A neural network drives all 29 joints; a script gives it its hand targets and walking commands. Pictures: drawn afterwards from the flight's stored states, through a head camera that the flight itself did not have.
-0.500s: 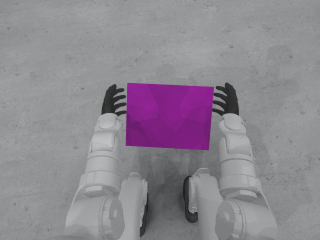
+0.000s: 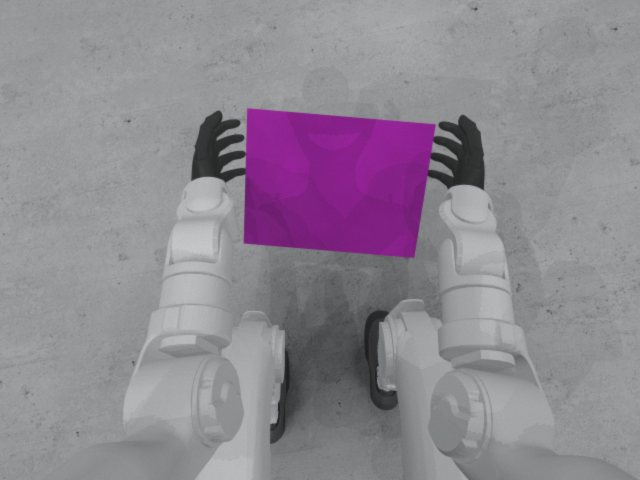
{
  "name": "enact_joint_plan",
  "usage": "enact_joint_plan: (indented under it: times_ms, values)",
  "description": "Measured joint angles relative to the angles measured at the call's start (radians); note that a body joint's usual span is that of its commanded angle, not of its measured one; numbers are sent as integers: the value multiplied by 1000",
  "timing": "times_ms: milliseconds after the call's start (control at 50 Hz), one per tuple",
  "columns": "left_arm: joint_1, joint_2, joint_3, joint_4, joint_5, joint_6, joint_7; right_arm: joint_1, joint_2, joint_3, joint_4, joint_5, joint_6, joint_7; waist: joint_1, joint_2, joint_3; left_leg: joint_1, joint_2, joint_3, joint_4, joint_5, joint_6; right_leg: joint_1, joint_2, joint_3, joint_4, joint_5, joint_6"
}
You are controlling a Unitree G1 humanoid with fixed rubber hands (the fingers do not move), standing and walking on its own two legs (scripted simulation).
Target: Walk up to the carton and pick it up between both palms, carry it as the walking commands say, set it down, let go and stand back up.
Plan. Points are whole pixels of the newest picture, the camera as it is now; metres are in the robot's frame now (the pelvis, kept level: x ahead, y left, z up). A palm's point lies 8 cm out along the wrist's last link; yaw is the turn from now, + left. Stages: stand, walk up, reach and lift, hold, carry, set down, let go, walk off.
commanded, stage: set down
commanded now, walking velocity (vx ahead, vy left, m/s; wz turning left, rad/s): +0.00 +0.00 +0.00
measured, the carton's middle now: (333, 178) +0.49 -0.01 -0.19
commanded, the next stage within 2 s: none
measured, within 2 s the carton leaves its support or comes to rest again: neither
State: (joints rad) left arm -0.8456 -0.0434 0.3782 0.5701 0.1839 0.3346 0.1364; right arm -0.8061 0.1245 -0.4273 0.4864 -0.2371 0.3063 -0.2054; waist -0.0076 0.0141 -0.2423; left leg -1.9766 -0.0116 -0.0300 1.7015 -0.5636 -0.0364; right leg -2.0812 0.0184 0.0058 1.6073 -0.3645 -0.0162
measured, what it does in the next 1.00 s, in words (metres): lowers itself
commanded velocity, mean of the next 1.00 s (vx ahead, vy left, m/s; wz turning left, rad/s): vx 0.00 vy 0.00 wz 0.00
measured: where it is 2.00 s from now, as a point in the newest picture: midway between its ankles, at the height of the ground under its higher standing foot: (327, 392)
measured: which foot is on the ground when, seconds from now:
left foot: down 0.00-1.00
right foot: down 0.00-1.00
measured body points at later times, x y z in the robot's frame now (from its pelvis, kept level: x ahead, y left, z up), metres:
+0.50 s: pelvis -0.02 -0.01 -0.06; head +0.31 -0.04 +0.25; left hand +0.49 +0.14 -0.18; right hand +0.48 -0.16 -0.19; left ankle +0.07 +0.14 -0.48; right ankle +0.13 -0.11 -0.48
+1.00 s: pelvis -0.01 +0.01 -0.09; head +0.36 +0.02 +0.15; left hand +0.51 +0.16 -0.29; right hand +0.54 -0.14 -0.24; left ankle +0.07 +0.14 -0.48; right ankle +0.13 -0.11 -0.48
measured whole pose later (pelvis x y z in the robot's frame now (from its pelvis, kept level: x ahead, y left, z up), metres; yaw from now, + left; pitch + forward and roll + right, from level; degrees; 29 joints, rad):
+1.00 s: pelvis -0.01 +0.01 -0.09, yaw +0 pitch +45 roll +1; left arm -1.22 0.17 0.32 0.67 0.08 0.33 0.15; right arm -1.37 -0.06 -0.43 0.73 -0.20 0.28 -0.20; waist -0.05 -0.05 0.21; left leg -2.20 -0.04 -0.03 2.04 -0.62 -0.05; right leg -2.30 0.01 0.01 1.92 -0.40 0.00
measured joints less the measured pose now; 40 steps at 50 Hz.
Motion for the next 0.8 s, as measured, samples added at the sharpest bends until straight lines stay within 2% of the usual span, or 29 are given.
enact_joint_plan:
  times_ms: [180,320,560,580,680,740,800]
  values:
    - [-86,33,0,49,-3,-1,0,-67,-18,-2,0,1,21,-19,14,6,35,-82,-6,0,59,0,-1,-93,0,1,67,3,-13]
    - [-132,64,0,59,-34,-6,-2,-132,-25,-2,0,1,32,-25,17,7,66,-148,-11,0,107,-2,-1,-164,0,2,117,6,-19]
    - [-237,101,0,54,-68,-6,-2,-242,-63,-2,-5,7,32,-26,14,9,228,-201,-17,-2,191,-3,-1,-211,0,3,184,17,-10]
    - [-249,106,0,48,-73,-7,-2,-256,-66,-2,-10,11,32,-26,13,9,253,-202,-18,-2,200,-3,-1,-211,0,3,191,18,-8]
    - [-285,153,0,18,-99,-7,-1,-410,-81,-5,23,27,53,-35,-38,-31,349,-202,-20,-2,241,-5,-7,-209,0,4,226,18,-3]
    - [-332,161,0,35,-100,-9,7,-469,-111,-5,45,28,33,-28,-49,-63,391,-203,-21,-2,269,-11,-11,-210,0,4,249,15,0]
    - [-353,174,0,72,-100,-9,11,-502,-132,-6,119,29,4,-20,-50,-67,404,-219,-22,-3,293,-20,-11,-221,0,5,267,8,7]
